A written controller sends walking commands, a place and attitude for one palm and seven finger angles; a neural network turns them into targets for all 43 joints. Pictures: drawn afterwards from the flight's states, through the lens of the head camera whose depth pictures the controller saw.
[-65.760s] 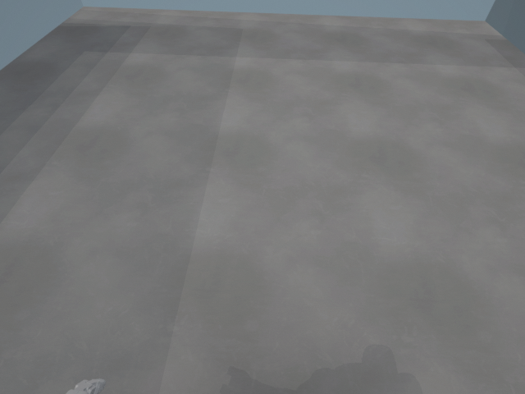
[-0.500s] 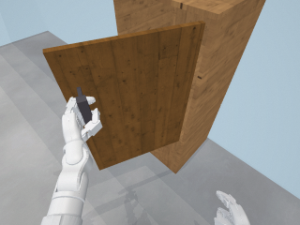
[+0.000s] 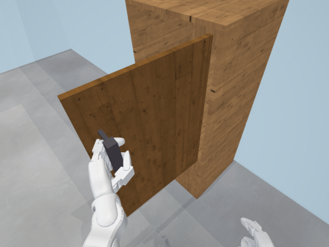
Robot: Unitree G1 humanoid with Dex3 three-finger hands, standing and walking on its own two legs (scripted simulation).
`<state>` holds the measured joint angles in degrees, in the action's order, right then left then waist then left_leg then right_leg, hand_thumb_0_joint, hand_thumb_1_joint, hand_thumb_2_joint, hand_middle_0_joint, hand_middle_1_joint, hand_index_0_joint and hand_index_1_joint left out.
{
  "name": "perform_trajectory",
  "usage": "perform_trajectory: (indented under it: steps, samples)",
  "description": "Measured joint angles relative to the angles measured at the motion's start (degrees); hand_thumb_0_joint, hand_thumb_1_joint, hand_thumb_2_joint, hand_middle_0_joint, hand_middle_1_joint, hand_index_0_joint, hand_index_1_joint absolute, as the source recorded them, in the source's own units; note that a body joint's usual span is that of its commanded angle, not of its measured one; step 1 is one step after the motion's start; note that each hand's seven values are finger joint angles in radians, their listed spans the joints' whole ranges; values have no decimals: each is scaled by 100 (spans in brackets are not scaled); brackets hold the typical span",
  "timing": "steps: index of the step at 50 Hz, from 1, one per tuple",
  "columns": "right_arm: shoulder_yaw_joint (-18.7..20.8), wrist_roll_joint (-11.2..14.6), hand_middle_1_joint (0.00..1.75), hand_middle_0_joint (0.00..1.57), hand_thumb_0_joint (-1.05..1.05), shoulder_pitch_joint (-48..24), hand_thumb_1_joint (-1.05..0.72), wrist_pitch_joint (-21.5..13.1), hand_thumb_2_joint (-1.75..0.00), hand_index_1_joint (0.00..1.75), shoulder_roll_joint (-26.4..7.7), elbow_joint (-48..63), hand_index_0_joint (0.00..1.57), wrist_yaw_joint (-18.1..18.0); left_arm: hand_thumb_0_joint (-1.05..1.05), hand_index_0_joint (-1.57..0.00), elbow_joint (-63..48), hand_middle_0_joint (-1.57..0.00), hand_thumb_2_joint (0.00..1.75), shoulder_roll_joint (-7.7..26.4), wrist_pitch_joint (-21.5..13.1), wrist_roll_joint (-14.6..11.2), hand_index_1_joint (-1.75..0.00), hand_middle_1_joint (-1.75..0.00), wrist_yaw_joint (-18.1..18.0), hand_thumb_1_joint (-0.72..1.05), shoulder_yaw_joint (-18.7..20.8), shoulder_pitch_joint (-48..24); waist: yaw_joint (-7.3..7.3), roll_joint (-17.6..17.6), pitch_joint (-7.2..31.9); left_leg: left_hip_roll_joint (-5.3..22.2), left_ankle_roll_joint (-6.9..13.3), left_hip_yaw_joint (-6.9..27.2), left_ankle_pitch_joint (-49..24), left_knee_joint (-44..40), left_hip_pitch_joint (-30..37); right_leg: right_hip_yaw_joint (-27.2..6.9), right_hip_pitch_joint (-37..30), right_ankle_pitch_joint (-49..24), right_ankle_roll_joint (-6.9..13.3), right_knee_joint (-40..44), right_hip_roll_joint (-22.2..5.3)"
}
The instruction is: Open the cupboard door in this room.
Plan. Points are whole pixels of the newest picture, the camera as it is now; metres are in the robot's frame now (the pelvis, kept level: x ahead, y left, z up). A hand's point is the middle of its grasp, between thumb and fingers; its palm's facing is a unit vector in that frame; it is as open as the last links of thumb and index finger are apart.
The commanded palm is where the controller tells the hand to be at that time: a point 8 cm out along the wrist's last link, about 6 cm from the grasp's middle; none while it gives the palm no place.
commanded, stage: open thumb and fingers to let go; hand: left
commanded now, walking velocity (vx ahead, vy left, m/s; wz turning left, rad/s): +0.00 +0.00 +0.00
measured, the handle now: (111, 153) +0.31 +0.15 +0.10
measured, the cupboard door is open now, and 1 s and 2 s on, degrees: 87 84 84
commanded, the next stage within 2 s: slide the hand sideways off the handle in 0.76 s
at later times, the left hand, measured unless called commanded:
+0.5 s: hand (121, 162) +0.28 +0.11 +0.10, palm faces +0.37 -0.93 +0.02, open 13.1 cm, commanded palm +0.24 +0.16 +0.09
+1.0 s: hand (117, 170) +0.27 +0.12 +0.09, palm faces +0.07 -1.00 -0.07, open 15.5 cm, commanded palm +0.25 +0.16 +0.09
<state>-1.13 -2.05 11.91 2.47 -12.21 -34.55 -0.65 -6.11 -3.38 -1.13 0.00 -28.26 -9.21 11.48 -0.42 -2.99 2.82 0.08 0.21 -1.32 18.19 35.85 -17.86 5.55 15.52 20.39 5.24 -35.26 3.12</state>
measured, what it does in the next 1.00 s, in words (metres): stands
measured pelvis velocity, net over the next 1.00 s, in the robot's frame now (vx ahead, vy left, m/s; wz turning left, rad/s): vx -0.01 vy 0.03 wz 0.02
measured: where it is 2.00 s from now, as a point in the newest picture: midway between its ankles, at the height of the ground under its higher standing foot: outside the picture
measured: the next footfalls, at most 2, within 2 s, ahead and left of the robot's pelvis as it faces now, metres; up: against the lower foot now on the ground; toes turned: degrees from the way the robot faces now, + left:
none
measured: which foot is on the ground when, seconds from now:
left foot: down 0.00-1.00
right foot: down 0.00-1.00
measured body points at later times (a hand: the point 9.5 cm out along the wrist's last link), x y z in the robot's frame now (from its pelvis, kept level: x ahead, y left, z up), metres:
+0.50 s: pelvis +0.00 +0.00 +0.00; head -0.01 -0.02 +0.45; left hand +0.26 +0.16 +0.10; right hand +0.18 -0.21 -0.09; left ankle +0.01 +0.12 -0.72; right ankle -0.01 -0.05 -0.72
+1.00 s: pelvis -0.01 +0.03 +0.00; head -0.02 +0.02 +0.45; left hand +0.26 +0.18 +0.10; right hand +0.17 -0.18 -0.09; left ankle +0.01 +0.12 -0.72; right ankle -0.01 -0.05 -0.72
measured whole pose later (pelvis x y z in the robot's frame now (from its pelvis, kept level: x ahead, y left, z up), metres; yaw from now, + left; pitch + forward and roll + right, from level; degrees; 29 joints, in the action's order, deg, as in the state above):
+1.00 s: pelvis -0.01 +0.03 +0.00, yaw +1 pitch +0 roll +0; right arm -3.1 0.0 10.5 2.9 -11.3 -33.0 -1.7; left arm 0.1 4.2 -4.7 -1.5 -10.0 -9.3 4.1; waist 1.4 -2.2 1.7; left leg -2.0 2.5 -1.3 17.6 37.4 -19.8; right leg 5.7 17.1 20.0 3.2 -37.0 1.0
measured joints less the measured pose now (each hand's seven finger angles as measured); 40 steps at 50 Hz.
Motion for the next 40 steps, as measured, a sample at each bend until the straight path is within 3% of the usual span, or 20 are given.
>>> perform_trajectory:
  steps: [3,9,16,25,33,40]
  samples:
    - [-13,-6,30,20,1,-95,-90,11,-90,30,30,-107,20,-55,-2,-38,223,-36,74,101,-63,-13,-134,-135,25,64,84,-225,33,13,-20,16,-26,44,-38,-10,-10,44,-5,-27,35,22,19]
    - [-62,41,30,20,1,-232,-90,2,-90,30,86,-141,20,-129,0,-38,608,-37,71,264,-126,-276,-131,-132,309,49,390,-567,50,3,-22,51,-50,80,-135,-151,55,72,-90,-140,69,202,64]
    - [-58,63,30,20,1,-257,-90,-17,-90,30,65,-40,20,-111,0,-37,697,-35,57,224,-151,-362,-127,-127,436,13,488,-647,86,-3,-12,28,-56,56,-190,-267,94,44,-104,-183,56,274,43]
    - [-42,46,30,20,1,-181,-90,29,-90,30,40,52,20,-66,0,-31,456,-31,37,115,-142,-190,-117,-117,316,-34,290,-473,110,39,-15,-42,11,26,-127,-184,45,18,-38,-102,-12,147,-32]
    - [-66,35,30,20,1,-171,-90,82,-90,30,95,64,20,-55,-1,-27,381,-26,31,76,-89,-77,-90,-90,203,-47,72,-478,97,58,-25,-73,79,-8,-50,-55,-16,-12,11,-55,-76,51,-70]
    - [-97,37,30,20,1,-211,-90,134,-90,30,130,56,20,-34,-1,-36,383,-34,30,97,-51,3,-72,-75,120,-49,-107,-560,122,57,-60,-109,138,-2,-8,72,-91,0,55,-34,-132,-31,-110]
